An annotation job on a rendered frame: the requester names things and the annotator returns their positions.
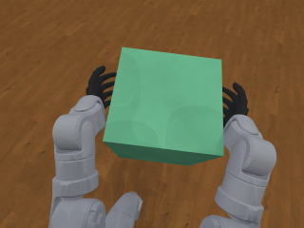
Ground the carton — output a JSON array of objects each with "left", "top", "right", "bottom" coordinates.
[{"left": 103, "top": 47, "right": 224, "bottom": 166}]

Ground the robot left upper arm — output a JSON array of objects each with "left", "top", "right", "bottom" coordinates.
[{"left": 49, "top": 198, "right": 106, "bottom": 228}]

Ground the left robot forearm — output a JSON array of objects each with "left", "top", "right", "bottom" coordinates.
[{"left": 48, "top": 95, "right": 106, "bottom": 228}]

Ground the robot left hand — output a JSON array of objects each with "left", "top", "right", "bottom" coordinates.
[{"left": 85, "top": 66, "right": 117, "bottom": 109}]

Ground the left robot thigh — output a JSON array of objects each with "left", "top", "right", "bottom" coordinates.
[{"left": 105, "top": 192, "right": 143, "bottom": 228}]

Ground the robot right hand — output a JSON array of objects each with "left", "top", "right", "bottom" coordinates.
[{"left": 222, "top": 82, "right": 249, "bottom": 128}]

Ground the right robot forearm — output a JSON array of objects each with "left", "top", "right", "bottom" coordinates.
[{"left": 214, "top": 114, "right": 276, "bottom": 228}]

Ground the robot right upper arm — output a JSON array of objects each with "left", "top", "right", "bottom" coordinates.
[{"left": 199, "top": 215, "right": 250, "bottom": 228}]

